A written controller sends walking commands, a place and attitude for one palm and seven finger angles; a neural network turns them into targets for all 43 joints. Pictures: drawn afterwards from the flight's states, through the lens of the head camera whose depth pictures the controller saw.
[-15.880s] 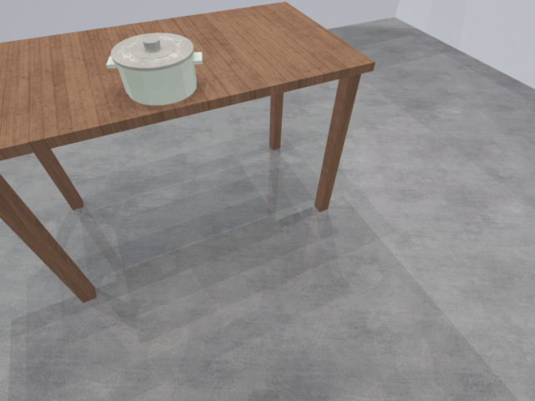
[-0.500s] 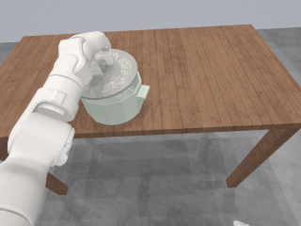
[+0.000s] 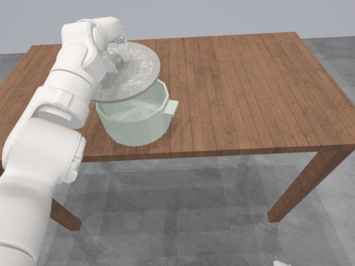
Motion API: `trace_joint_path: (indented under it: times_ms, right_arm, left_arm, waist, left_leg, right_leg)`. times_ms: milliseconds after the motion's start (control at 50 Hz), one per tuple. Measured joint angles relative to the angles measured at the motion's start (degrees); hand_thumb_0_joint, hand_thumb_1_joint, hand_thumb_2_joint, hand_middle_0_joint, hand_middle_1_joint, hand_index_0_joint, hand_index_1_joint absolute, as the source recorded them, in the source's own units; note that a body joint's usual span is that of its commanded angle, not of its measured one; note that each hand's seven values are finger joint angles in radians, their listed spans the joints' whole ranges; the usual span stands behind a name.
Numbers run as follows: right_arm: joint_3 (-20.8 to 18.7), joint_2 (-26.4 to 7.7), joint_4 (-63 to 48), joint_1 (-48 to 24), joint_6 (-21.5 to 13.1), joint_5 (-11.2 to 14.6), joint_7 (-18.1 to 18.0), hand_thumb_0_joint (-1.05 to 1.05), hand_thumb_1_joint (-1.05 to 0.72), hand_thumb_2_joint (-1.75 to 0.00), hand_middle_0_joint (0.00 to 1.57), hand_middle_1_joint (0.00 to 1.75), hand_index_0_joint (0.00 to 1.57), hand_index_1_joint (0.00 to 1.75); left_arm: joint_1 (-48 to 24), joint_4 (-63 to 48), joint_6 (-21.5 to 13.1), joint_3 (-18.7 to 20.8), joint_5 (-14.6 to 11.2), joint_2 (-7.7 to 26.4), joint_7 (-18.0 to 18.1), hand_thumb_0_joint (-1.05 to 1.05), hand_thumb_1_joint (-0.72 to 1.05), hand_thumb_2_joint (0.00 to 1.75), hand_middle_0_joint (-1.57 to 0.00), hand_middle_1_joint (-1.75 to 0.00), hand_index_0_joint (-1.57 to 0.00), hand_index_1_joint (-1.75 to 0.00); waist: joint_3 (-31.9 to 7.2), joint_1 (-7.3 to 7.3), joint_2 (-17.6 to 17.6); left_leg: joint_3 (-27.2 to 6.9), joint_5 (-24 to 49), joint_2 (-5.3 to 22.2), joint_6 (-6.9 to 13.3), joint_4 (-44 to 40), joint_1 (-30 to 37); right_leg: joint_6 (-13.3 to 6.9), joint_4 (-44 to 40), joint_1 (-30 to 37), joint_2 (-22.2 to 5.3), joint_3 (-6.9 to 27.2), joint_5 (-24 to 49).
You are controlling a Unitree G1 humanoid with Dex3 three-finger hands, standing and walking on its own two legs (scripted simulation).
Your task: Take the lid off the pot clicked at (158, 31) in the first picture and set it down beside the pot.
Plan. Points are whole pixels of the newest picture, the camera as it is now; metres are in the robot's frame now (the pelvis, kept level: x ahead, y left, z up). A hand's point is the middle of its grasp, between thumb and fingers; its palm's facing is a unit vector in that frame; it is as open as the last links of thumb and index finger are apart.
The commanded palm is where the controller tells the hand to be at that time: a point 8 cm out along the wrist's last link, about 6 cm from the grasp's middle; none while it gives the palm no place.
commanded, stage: lift the lid straight up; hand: left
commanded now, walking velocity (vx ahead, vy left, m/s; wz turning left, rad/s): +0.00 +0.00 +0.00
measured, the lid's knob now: (113, 62) +0.52 +0.12 +0.20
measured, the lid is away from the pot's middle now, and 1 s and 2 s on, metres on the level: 0.02 0.01 0.13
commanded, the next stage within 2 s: move the lid sideways beside the pot in 0.82 s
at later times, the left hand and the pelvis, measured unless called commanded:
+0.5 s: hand (100, 40) +0.50 +0.13 +0.27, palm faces -0.24 -0.09 -0.97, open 7.2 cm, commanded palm +0.49 +0.12 +0.34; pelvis +0.00 +0.00 +0.00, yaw +0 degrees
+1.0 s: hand (107, 32) +0.50 +0.11 +0.28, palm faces -0.22 -0.07 -0.97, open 7.2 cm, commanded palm +0.49 +0.12 +0.35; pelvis +0.01 +0.00 +0.00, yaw +0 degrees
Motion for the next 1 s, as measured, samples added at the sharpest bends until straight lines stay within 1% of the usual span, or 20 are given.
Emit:
trace_joint_path:
  times_ms: [40,160,200,240,300,340,400,480,600,660,720,860,940,1000]
  right_arm:
    - [-0.03,-0.04,0.15,0.16,-0.13,0.04,0.01,0.01,-0.90,-0.90,0.20,0.30,0.20,0.30]
    - [0.28,-0.29,0.57,-0.17,-0.08,0.03,-0.08,0.01,-0.90,-0.90,0.20,0.30,0.20,0.30]
    - [0.41,-0.33,0.51,-0.34,-0.05,0.12,-0.18,0.01,-0.90,-0.90,0.20,0.30,0.20,0.30]
    - [0.38,-0.35,0.36,-0.33,-0.18,0.24,-0.27,0.01,-0.90,-0.90,0.20,0.30,0.20,0.30]
    - [0.32,-0.45,0.22,-0.12,-0.49,0.19,-0.37,0.01,-0.90,-0.90,0.20,0.30,0.20,0.30]
    - [0.17,-0.51,0.21,0.19,-0.73,0.22,-0.39,0.01,-0.90,-0.90,0.20,0.30,0.20,0.30]
    - [0.23,-0.65,0.48,0.34,-0.69,0.24,-0.34,0.01,-0.90,-0.90,0.20,0.30,0.20,0.30]
    - [0.10,-0.64,0.62,0.71,-1.00,0.22,-0.22,0.01,-0.90,-0.90,0.20,0.30,0.20,0.30]
    - [0.24,-0.51,0.97,0.53,-1.15,0.15,0.11,0.01,-0.91,-0.90,0.20,0.30,0.20,0.30]
    - [0.42,-0.40,0.86,0.18,-1.22,0.00,0.26,0.01,-0.91,-0.90,0.20,0.30,0.20,0.30]
    - [0.77,-0.26,0.79,-0.56,-0.80,0.05,0.44,0.01,-0.91,-0.90,0.20,0.30,0.20,0.30]
    - [1.16,-0.05,0.12,-1.86,0.11,0.13,0.52,0.01,-0.90,-0.90,0.20,0.30,0.20,0.30]
    - [1.20,0.02,-0.20,-2.17,-0.14,0.18,0.18,0.01,-0.90,-0.90,0.20,0.30,0.20,0.30]
    - [1.19,-0.02,-0.55,-2.22,0.18,0.02,0.09,0.01,-0.90,-0.90,0.20,0.30,0.20,0.30]
  left_arm:
    - [-0.76,0.38,0.15,-0.71,-0.08,-0.20,0.00,-0.02,0.37,0.60,-0.80,-1.01,-0.66,-0.91]
    - [-2.75,2.02,0.60,0.20,-0.17,-0.37,-0.45,-0.02,0.37,0.60,-0.81,-1.01,-0.66,-0.91]
    - [-3.37,2.66,0.72,0.52,0.15,0.01,-0.52,-0.02,0.37,0.60,-0.81,-1.01,-0.66,-0.91]
    - [-4.21,3.32,1.05,-0.01,0.38,0.36,-0.48,-0.02,0.37,0.60,-0.81,-1.01,-0.66,-0.91]
    - [-4.69,3.06,0.97,0.57,0.82,1.12,-0.69,-0.02,0.37,0.60,-0.81,-1.01,-0.66,-0.91]
    - [-5.23,3.19,1.04,0.18,0.92,1.38,-0.67,-0.02,0.37,0.60,-0.81,-1.01,-0.66,-0.91]
    - [-6.07,3.72,1.29,0.59,1.15,1.68,-0.96,-0.02,0.37,0.60,-0.81,-1.01,-0.66,-0.91]
    - [-6.63,2.44,1.65,-0.20,1.17,2.03,-1.61,-0.02,0.37,0.60,-0.81,-1.01,-0.66,-0.91]
    - [-7.92,1.85,2.22,-0.86,1.14,1.36,-2.02,-0.03,0.37,0.60,-0.81,-1.01,-0.66,-0.91]
    - [-8.17,1.04,2.38,-0.45,1.00,1.01,-2.16,-0.02,0.37,0.60,-0.81,-1.01,-0.66,-0.91]
    - [-9.16,2.31,2.87,-0.13,1.42,0.47,-2.02,-0.03,0.37,0.60,-0.81,-1.01,-0.66,-0.91]
    - [-9.28,2.43,3.89,-0.76,1.37,-0.52,-2.20,-0.03,0.37,0.60,-0.82,-1.02,-0.65,-0.91]
    - [-9.21,2.15,3.82,-0.78,1.27,-0.65,-2.26,-0.03,0.37,0.60,-0.82,-1.02,-0.65,-0.90]
    - [-8.67,1.24,2.56,0.14,2.51,-0.21,-2.22,-0.03,0.37,0.60,-0.82,-1.01,-0.66,-0.90]
  waist:
    - [-0.09,0.10,0.03]
    - [-0.07,-0.01,-0.04]
    - [0.01,-0.23,-0.15]
    - [0.15,-0.46,-0.24]
    - [0.19,-0.66,-0.34]
    - [0.07,-0.69,-0.32]
    - [-0.02,-0.73,-0.36]
    - [-0.13,-0.58,-0.44]
    - [-0.55,-0.15,-0.18]
    - [-0.74,0.05,0.09]
    - [-0.98,0.18,0.24]
    - [-0.98,0.42,0.42]
    - [-0.79,0.38,0.30]
    - [-0.84,0.27,0.21]
  left_leg:
    - [-0.12,0.02,-0.05,0.01,0.03,-0.04]
    - [-0.10,0.14,-0.06,0.04,-0.07,-0.16]
    - [0.02,0.16,0.02,0.04,-0.11,-0.23]
    - [0.03,0.20,0.08,0.01,-0.13,-0.39]
    - [0.12,0.26,0.16,-0.02,-0.27,-0.53]
    - [0.06,0.25,0.19,-0.03,-0.29,-0.67]
    - [0.06,0.18,0.26,-0.02,-0.34,-0.74]
    - [-0.03,0.22,0.26,-0.05,-0.59,-0.78]
    - [-0.25,0.08,0.15,-0.03,-0.71,-0.68]
    - [-0.31,0.13,0.08,-0.02,-0.89,-0.60]
    - [-0.25,0.08,0.05,0.01,-0.87,-0.70]
    - [-0.34,0.28,0.04,-0.05,-1.07,-0.81]
    - [-0.37,0.35,0.07,-0.11,-1.13,-0.79]
    - [-0.27,0.30,0.21,-0.18,-1.04,-0.86]
  right_leg:
    - [0.02,-0.01,0.04,-0.06,-0.12,-0.02]
    - [0.02,-0.13,-0.10,-0.06,-0.08,0.13]
    - [0.00,-0.21,-0.21,0.03,0.03,0.23]
    - [-0.02,-0.32,-0.32,0.09,0.04,0.33]
    - [-0.04,-0.52,-0.49,0.18,0.13,0.47]
    - [-0.04,-0.65,-0.55,0.21,0.08,0.48]
    - [-0.04,-0.90,-0.55,0.29,0.08,0.53]
    - [-0.04,-1.20,-0.52,0.29,-0.01,0.57]
    - [0.01,-1.31,-0.36,0.17,-0.20,0.34]
    - [0.04,-1.39,-0.29,0.10,-0.25,0.30]
    - [0.05,-1.21,-0.50,0.08,-0.18,0.19]
    - [-0.01,-1.18,-0.68,0.06,-0.25,0.22]
    - [-0.08,-1.11,-0.72,0.10,-0.27,0.23]
    - [-0.15,-1.10,-0.81,0.24,-0.18,0.27]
